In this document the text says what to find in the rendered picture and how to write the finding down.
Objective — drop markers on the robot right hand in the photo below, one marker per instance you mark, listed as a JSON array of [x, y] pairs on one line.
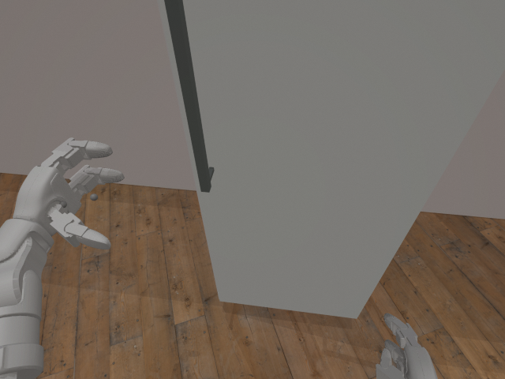
[[414, 362]]

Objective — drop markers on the fridge door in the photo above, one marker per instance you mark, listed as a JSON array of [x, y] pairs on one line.
[[328, 124]]

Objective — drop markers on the robot left hand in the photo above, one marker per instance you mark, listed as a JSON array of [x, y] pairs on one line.
[[45, 187]]

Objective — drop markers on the robot left forearm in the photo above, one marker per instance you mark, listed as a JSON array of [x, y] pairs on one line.
[[24, 245]]

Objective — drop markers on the handle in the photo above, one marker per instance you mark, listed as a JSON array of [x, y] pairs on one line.
[[179, 35]]

